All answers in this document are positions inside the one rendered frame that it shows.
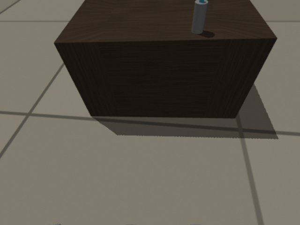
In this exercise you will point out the bottle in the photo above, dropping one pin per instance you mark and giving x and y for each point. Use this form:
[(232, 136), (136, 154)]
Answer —
[(199, 16)]

